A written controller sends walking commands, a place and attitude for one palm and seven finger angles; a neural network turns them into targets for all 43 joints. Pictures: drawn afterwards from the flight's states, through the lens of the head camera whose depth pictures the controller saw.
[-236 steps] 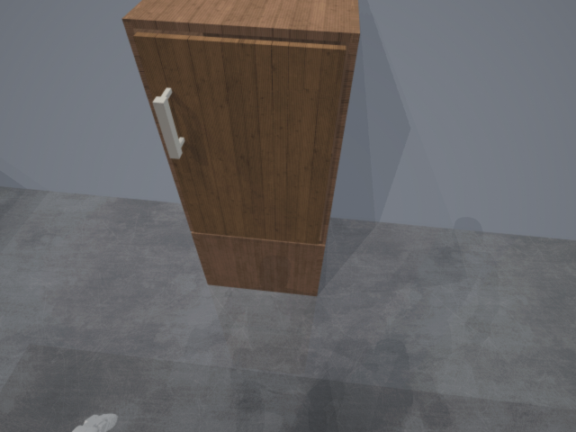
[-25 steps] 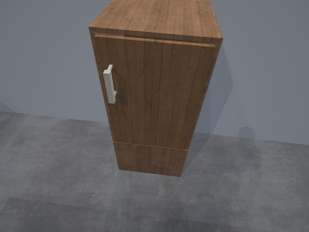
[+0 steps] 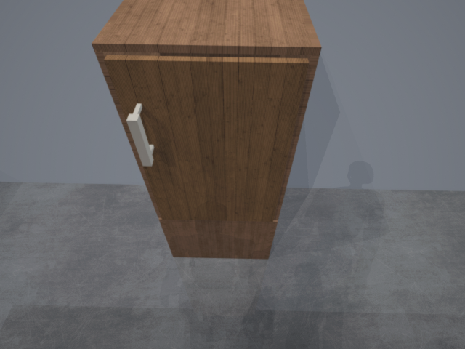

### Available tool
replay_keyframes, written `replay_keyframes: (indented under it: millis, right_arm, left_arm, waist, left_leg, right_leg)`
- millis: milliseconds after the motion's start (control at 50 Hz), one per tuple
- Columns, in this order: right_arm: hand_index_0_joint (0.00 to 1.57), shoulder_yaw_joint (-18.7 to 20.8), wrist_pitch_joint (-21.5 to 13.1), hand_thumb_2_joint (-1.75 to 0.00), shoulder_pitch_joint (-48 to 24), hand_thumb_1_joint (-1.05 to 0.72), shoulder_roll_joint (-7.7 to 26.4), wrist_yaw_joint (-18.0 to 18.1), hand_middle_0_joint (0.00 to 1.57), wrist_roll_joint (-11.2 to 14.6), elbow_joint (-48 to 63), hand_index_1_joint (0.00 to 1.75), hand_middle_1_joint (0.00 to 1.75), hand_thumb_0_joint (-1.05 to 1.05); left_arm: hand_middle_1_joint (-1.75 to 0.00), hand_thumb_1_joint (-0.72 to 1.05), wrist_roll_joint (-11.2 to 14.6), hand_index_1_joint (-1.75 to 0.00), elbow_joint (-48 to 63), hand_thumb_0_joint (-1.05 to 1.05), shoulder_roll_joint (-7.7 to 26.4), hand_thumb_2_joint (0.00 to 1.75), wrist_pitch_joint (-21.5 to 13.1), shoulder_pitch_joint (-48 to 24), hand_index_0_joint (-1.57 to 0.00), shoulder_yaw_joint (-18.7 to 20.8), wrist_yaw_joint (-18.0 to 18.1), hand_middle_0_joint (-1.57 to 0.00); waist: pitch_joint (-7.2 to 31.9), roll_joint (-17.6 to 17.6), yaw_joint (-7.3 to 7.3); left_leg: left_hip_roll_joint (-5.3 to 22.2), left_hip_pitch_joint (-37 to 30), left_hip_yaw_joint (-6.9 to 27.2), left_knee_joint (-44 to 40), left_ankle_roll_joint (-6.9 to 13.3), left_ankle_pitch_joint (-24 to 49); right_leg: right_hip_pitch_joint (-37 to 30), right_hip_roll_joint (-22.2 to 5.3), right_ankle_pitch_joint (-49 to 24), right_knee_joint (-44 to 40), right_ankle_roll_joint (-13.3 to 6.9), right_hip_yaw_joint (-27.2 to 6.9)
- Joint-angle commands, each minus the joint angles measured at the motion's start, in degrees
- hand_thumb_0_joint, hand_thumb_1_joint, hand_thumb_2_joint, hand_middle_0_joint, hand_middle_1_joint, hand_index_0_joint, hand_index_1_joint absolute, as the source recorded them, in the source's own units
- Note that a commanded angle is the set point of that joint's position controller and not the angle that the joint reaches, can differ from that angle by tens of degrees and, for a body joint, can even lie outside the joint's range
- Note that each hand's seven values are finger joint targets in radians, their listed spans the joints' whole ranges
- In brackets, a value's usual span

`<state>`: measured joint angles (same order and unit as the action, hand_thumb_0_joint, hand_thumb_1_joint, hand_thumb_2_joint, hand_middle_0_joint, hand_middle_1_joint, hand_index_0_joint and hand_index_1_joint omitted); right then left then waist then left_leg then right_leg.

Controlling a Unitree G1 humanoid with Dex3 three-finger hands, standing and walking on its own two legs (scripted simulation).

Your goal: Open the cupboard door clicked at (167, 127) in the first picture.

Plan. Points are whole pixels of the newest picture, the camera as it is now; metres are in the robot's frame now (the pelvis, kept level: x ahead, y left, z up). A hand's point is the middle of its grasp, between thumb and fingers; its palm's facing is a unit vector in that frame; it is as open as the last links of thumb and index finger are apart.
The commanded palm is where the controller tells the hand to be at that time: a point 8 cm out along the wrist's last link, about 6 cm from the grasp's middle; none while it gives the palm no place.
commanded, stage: come to a stop and stand still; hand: left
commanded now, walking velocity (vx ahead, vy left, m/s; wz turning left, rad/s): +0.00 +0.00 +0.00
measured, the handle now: (143, 135) +0.55 +0.23 +0.03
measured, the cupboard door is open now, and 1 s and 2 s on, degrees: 0 0 0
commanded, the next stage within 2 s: look again from close up in 1.12 s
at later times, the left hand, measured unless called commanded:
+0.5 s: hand out of the picture -0.01 +0.15 -0.16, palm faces +0.03 -0.97 -0.23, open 7.3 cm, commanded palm none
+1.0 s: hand out of the picture +0.03 +0.13 -0.16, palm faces +0.03 -0.97 -0.24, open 7.3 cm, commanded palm none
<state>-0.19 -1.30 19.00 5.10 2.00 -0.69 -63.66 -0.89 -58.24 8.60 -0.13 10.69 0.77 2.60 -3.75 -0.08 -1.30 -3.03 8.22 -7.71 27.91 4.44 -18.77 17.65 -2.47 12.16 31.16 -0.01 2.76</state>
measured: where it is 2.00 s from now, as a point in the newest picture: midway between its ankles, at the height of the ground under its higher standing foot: outside the picture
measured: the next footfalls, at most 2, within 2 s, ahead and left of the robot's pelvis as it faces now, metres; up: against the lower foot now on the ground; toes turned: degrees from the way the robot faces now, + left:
none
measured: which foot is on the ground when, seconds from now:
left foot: down 0.00-1.00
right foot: down 0.00-1.00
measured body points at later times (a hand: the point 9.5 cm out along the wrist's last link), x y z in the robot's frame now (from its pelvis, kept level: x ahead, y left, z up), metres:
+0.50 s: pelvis +0.01 -0.02 +0.01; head +0.01 -0.05 +0.45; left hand -0.01 +0.20 -0.14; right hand +0.03 -0.25 -0.16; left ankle -0.03 +0.06 -0.73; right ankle +0.05 -0.12 -0.73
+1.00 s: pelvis +0.02 -0.05 +0.01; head +0.04 -0.07 +0.46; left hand +0.03 +0.18 -0.14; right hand -0.01 -0.26 -0.16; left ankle -0.03 +0.06 -0.73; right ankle +0.05 -0.12 -0.73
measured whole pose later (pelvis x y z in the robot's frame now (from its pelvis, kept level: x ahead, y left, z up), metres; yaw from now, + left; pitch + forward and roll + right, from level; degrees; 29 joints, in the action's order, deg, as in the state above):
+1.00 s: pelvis +0.02 -0.05 +0.01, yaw +1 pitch -1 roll +1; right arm -1.0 -1.6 18.7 8.0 1.9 -1.0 -66.2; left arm -0.6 -64.9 8.3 -1.5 14.1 -0.3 2.3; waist -2.6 2.0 -0.4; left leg 0.9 4.1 -5.2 22.7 -0.2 -17.5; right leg 13.2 1.5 12.3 26.1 -4.4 5.6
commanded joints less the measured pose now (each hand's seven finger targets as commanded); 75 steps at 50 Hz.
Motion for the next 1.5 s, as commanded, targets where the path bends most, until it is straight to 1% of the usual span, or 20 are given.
replay_keyframes:
  millis: [0,80,100,120,140,160,180,220,240,340,480,520,580,700,780,1020,1280,1320,1380,1480]
  right_arm:
    - [0.2,1.28,-0.67,-0.9,4.07,-0.9,5.67,0.49,0.2,-0.08,1.48,0.3,0.3,0.0]
    - [0.2,1.08,-0.6,-0.9,2.57,-0.9,5.98,0.27,0.2,-0.11,1.5,0.3,0.3,0.0]
    - [0.2,1.78,-0.94,-0.9,-2.28,-0.9,10.91,0.07,0.2,0.76,5.77,0.3,0.3,0.0]
    - [0.2,1.26,-0.62,-0.9,0.39,-0.9,8.76,-0.04,0.2,0.01,6.92,0.3,0.3,0.0]
    - [0.2,0.87,-0.53,-0.9,0.8,-0.9,7.8,-0.26,0.2,-0.26,6.97,0.3,0.3,0.0]
    - [0.2,0.71,-0.5,-0.9,0.78,-0.9,7.79,-0.52,0.2,-0.67,7.69,0.3,0.3,0.0]
    - [0.2,0.74,-0.45,-0.9,0.85,-0.9,8.29,-0.46,0.2,-0.7,8.35,0.3,0.3,0.0]
    - [0.2,0.74,-0.35,-0.9,0.98,-0.9,9.49,-0.47,0.2,-0.43,8.93,0.3,0.3,0.0]
    - [0.2,0.73,-0.3,-0.9,1.2,-0.9,10.07,-0.54,0.2,-0.36,9.08,0.3,0.3,0.0]
    - [0.2,0.26,-0.47,-0.9,1.84,-0.9,10.31,-0.62,0.2,-0.22,7.57,0.3,0.3,0.0]
    - [0.2,-0.23,-0.89,-0.9,2.44,-0.9,9.55,-0.34,0.2,-0.07,4.14,0.3,0.3,0.0]
    - [0.2,-0.3,-0.92,-0.9,2.56,-0.9,9.33,-0.26,0.2,-0.05,3.18,0.3,0.3,0.0]
    - [0.2,-0.4,-1.11,-0.9,2.89,-0.9,8.62,-0.1,0.2,-0.07,1.79,0.3,0.3,0.0]
    - [0.2,-0.42,-0.85,-0.9,3.55,-0.9,7.5,0.12,0.2,-0.14,-0.13,0.3,0.3,0.0]
    - [0.2,-0.28,-0.83,-0.9,4.29,-0.9,7.04,0.17,0.2,-0.16,-0.87,0.3,0.3,0.0]
    - [0.2,-0.06,-0.57,-0.9,5.14,-0.9,6.56,0.21,0.2,-0.26,-1.73,0.3,0.3,0.0]
    - [0.2,-0.01,-0.45,-0.9,5.15,-0.9,6.58,0.24,0.2,-0.2,-1.57,0.3,0.3,0.0]
    - [0.2,0.03,-0.44,-0.9,5.29,-0.9,6.72,0.24,0.2,-0.25,-1.46,0.3,0.3,0.0]
    - [0.2,0.0,-0.58,-0.9,5.58,-0.9,6.59,0.27,0.2,-0.22,-1.57,0.3,0.3,0.0]
    - [0.2,0.08,-0.74,-0.9,5.44,-0.9,6.64,0.39,0.2,-0.13,-1.68,0.3,0.3,0.0]
  left_arm:
    - [-0.3,0.9,0.11,-0.3,1.36,0.0,3.5,0.9,0.0,5.19,-0.2,0.65,0.09,-0.2]
    - [-0.3,0.9,-0.04,-0.3,0.92,0.0,3.32,0.9,0.0,5.61,-0.2,0.42,-0.07,-0.2]
    - [-0.3,0.9,0.01,-0.3,-1.78,0.0,6.17,0.9,-0.38,10.4,-0.2,0.54,2.12,-0.2]
    - [-0.3,0.9,0.42,-0.3,0.44,0.0,6.73,0.9,-0.76,8.05,-0.2,0.32,1.54,-0.2]
    - [-0.3,0.9,0.4,-0.3,1.06,0.0,6.35,0.9,-0.63,6.0,-0.2,-0.09,0.86,-0.2]
    - [-0.3,0.9,0.29,-0.3,1.36,0.0,6.19,0.9,-0.55,5.3,-0.2,-0.32,0.29,-0.2]
    - [-0.3,0.9,0.12,-0.3,1.17,0.0,5.5,0.9,-0.42,5.22,-0.2,-0.47,-0.12,-0.2]
    - [-0.3,0.9,0.12,-0.3,0.71,0.0,5.07,0.9,-0.55,5.48,-0.2,-0.89,-0.57,-0.2]
    - [-0.3,0.9,0.18,-0.3,0.56,0.0,4.96,0.9,-0.63,5.51,-0.2,-1.03,-0.69,-0.2]
    - [-0.3,0.9,0.42,-0.3,-0.98,0.0,5.76,0.9,-1.59,6.32,-0.2,-1.08,-0.99,-0.2]
    - [-0.3,0.9,0.52,-0.3,-3.23,0.0,5.34,0.9,-2.18,7.23,-0.2,-0.98,-0.91,-0.2]
    - [-0.3,0.9,0.55,-0.3,-3.94,0.0,5.17,0.9,-2.29,7.34,-0.2,-0.92,-0.86,-0.2]
    - [-0.3,0.9,0.55,-0.3,-4.45,0.0,4.9,0.9,-2.32,7.4,-0.2,-0.79,-0.72,-0.2]
    - [-0.3,0.9,0.62,-0.3,-5.5,0.0,4.54,0.9,-2.26,7.34,-0.2,-0.65,-0.55,-0.2]
    - [-0.3,0.9,0.61,-0.3,-5.48,0.0,4.76,0.9,-2.38,7.3,-0.2,-0.48,-0.48,-0.2]
    - [-0.3,0.9,0.61,-0.3,-4.99,0.0,5.64,0.9,-2.32,6.38,-0.2,-0.13,-0.44,-0.2]
    - [-0.3,0.9,0.49,-0.3,-4.56,0.0,5.38,0.9,-1.93,6.25,-0.2,-0.02,-0.6,-0.2]
    - [-0.3,0.9,0.54,-0.3,-4.65,0.0,5.55,0.9,-2.02,6.55,-0.2,0.0,-0.62,-0.2]
    - [-0.3,0.9,0.51,-0.3,-4.57,0.0,5.26,0.9,-1.98,6.65,-0.2,0.0,-0.63,-0.2]
    - [-0.3,0.9,0.53,-0.3,-4.71,0.0,5.15,0.9,-2.1,7.08,-0.2,-0.09,-0.57,-0.2]
  waist:
    - [2.75,-0.95,1.66]
    - [1.57,-0.53,1.67]
    - [4.64,0.58,2.8]
    - [8.47,5.18,1.39]
    - [4.71,6.95,0.95]
    - [1.68,9.04,1.29]
    - [-0.47,8.62,1.27]
    - [-2.26,1.1,1.28]
    - [-3.13,-0.47,1.09]
    - [-2.18,-2.22,0.34]
    - [0.74,-0.61,0.34]
    - [0.81,-2.05,0.39]
    - [1.09,-0.66,0.65]
    - [-0.07,-0.9,0.93]
    - [1.09,-0.95,0.95]
    - [0.81,-0.5,0.95]
    - [-1.23,0.02,0.98]
    - [-0.72,-1.02,0.94]
    - [-0.39,0.33,0.97]
    - [0.37,0.15,1.06]
  left_leg:
    - [10.62,4.42,9.03,-7.8,-1.81,20.53]
    - [10.44,4.96,9.03,-9.08,-1.6,14.35]
    - [13.04,3.45,7.86,0.13,-2.75,28.88]
    - [9.17,5.12,8.6,-2.87,-3.82,13.1]
    - [9.74,6.79,9.87,-5.84,-3.27,7.3]
    - [10.58,9.1,10.82,-7.91,-2.18,4.34]
    - [10.89,10.14,11.54,-9.79,-1.75,3.17]
    - [10.91,10.95,12.18,-11.11,-1.03,-1.05]
    - [10.48,11.01,12.21,-11.86,-0.96,-3.34]
    - [8.56,6.04,9.92,-10.44,-1.19,-0.07]
    - [8.79,2.76,8.83,-10.25,-1.63,5.13]
    - [8.78,2.89,8.61,-10.15,-1.85,5.3]
    - [8.95,2.72,8.5,-10.24,-2.01,7.61]
    - [8.96,3.23,7.89,-10.02,-2.43,6.85]
    - [8.88,2.59,7.47,-9.44,-2.65,7.62]
    - [8.91,2.5,6.98,-9.24,-3.14,6.76]
    - [9.14,3.04,6.89,-10.07,-3.01,4.67]
    - [9.07,2.75,6.72,-9.68,-3.01,4.79]
    - [9.33,2.75,7.06,-10.24,-2.96,5.42]
    - [9.6,2.31,7.09,-9.99,-2.97,7.47]
  right_leg:
    - [-7.18,-3.77,-12.89,-1.86,-2.25,-4.84]
    - [-6.97,-3.48,-9.54,-4.13,-2.07,-5.13]
    - [-6.9,-6.08,-23.77,-0.15,-1.89,-4.89]
    - [-8.91,-6.27,-10.72,-0.8,-3.71,-6.73]
    - [-5.02,-5.06,-1.77,-1.52,-4.18,-6.3]
    - [-3.5,-3.31,1.77,-1.63,-3.74,-4.55]
    - [-3.07,-2.29,2.05,-1.58,-3.42,-3.57]
    - [-3.65,-1.94,1.92,-3.51,-3.15,-4.08]
    - [-3.3,-2.18,2.58,-4.65,-3.25,-4.88]
    - [-2.82,-3.69,2.76,-8.96,-3.62,-8.32]
    - [-5.85,-4.14,-4.13,-9.0,-3.75,-8.22]
    - [-6.62,-4.44,-5.22,-9.09,-3.74,-8.13]
    - [-8.03,-4.42,-8.67,-8.19,-3.82,-7.47]
    - [-8.45,-4.67,-9.34,-8.83,-4.08,-7.75]
    - [-9.73,-4.98,-11.64,-9.04,-4.2,-7.82]
    - [-9.83,-5.12,-10.25,-10.77,-4.25,-8.27]
    - [-7.85,-4.37,-3.98,-12.79,-3.93,-8.66]
    - [-8.06,-4.45,-4.35,-12.99,-3.92,-8.89]
    - [-8.34,-4.12,-4.91,-12.4,-3.92,-8.44]
    - [-9.48,-4.24,-9.83,-11.15,-3.86,-7.75]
